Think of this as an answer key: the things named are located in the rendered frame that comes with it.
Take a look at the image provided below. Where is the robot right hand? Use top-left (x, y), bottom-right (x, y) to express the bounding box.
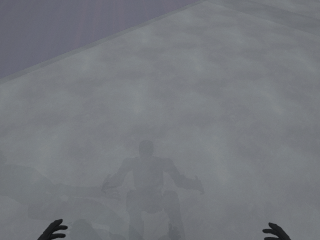
top-left (262, 222), bottom-right (291, 240)

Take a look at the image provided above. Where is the robot left hand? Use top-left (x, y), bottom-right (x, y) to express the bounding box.
top-left (37, 219), bottom-right (68, 240)

